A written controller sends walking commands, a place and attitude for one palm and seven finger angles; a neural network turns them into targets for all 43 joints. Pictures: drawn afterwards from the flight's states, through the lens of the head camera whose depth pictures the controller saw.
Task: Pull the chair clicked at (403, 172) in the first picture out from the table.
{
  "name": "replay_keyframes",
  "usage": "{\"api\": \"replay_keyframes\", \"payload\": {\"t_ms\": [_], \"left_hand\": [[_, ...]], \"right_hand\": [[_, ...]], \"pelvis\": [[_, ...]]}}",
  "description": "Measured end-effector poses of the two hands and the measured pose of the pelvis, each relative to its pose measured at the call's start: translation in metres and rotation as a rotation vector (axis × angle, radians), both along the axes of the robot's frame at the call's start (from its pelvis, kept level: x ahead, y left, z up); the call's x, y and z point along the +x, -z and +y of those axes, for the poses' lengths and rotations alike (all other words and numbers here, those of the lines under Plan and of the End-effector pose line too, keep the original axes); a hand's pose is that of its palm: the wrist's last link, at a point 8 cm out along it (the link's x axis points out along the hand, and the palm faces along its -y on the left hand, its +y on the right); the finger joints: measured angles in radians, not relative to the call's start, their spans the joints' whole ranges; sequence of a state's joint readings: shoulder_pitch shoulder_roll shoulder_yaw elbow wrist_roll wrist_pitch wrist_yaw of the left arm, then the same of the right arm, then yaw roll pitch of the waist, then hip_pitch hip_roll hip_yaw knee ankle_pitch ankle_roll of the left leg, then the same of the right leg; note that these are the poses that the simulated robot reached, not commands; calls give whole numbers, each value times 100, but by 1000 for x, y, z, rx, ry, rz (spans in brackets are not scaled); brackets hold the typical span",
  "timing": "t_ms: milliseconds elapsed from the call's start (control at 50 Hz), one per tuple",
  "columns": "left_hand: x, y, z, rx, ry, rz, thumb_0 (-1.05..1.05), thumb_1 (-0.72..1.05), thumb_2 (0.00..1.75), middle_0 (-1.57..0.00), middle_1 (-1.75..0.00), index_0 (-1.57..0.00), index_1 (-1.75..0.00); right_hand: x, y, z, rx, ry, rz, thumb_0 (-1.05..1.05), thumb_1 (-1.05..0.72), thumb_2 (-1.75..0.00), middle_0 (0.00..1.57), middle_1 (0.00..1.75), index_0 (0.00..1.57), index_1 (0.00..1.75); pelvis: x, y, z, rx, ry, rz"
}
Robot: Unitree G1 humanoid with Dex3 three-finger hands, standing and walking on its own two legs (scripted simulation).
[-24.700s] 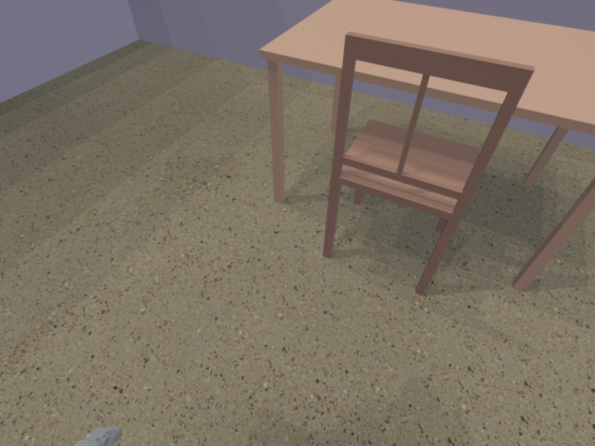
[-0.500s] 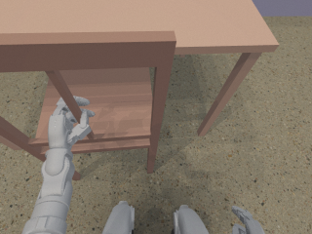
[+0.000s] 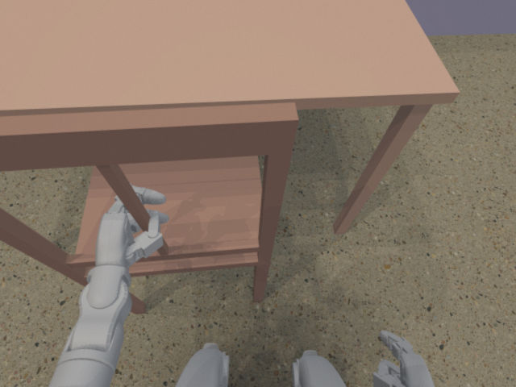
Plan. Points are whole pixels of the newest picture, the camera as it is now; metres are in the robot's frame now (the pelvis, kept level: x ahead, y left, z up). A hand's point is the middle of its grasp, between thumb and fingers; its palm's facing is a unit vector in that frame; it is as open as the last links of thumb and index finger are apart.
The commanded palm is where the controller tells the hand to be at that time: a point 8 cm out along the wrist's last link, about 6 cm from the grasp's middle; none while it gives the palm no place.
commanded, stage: step backward, pulling the chair out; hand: left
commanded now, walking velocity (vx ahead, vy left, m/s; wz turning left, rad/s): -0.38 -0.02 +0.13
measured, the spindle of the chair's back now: (141, 216) +0.37 +0.19 +0.01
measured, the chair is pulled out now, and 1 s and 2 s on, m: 0.03 0.16 0.22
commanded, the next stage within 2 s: none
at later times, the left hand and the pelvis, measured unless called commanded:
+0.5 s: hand (163, 272) +0.28 +0.14 +0.01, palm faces +0.03 -0.99 -0.15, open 4.8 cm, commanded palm +0.25 +0.19 +0.01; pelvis -0.04 +0.00 +0.07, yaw -3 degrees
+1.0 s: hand (169, 323) +0.21 +0.13 +0.01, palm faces +0.02 -0.98 -0.19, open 4.9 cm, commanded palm +0.19 +0.17 +0.01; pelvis -0.10 -0.01 +0.07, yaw -1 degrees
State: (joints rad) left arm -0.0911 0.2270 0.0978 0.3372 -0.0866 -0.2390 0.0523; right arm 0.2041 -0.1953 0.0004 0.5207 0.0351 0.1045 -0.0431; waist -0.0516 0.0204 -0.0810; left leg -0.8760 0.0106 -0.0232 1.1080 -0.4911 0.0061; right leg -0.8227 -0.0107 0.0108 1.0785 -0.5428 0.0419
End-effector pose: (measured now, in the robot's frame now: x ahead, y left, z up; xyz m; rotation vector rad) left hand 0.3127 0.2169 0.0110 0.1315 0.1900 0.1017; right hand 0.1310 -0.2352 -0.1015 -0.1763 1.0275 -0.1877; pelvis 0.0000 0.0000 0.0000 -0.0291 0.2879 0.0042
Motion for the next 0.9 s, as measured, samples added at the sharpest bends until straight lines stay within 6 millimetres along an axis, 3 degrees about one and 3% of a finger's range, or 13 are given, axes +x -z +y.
{"api": "replay_keyframes", "payload": {"t_ms": [140,320,460,680,900], "left_hand": [[-4,-13,-5,-33,-58,198,2,79,84,-32,-114,-44,-144],[-13,-16,-9,-21,-10,231,2,80,82,-30,-113,-49,-145],[-44,-17,-17,-14,15,251,2,80,81,-29,-112,-49,-145],[-102,-19,-36,0,-24,276,2,78,83,-32,-112,-50,-145],[-121,-19,-42,26,-4,274,2,76,84,-33,-112,-50,-145]], "right_hand": [[-19,-50,-2,-17,76,0,1,-90,-90,20,30,21,30],[-57,-78,-28,-123,110,55,1,-90,-90,20,30,21,30],[-79,-79,-28,-102,124,47,1,-90,-90,20,30,20,30],[-97,-60,-22,-21,58,19,1,-90,-90,20,30,21,30],[-128,-60,-37,-71,47,16,1,-90,-90,20,30,21,30]], "pelvis": [[10,-48,2,7,24,-80],[-10,-66,3,-1,35,-161],[-29,-71,0,0,53,-196],[-64,-71,-16,5,26,-248],[-92,-69,-9,6,2,-279]]}}
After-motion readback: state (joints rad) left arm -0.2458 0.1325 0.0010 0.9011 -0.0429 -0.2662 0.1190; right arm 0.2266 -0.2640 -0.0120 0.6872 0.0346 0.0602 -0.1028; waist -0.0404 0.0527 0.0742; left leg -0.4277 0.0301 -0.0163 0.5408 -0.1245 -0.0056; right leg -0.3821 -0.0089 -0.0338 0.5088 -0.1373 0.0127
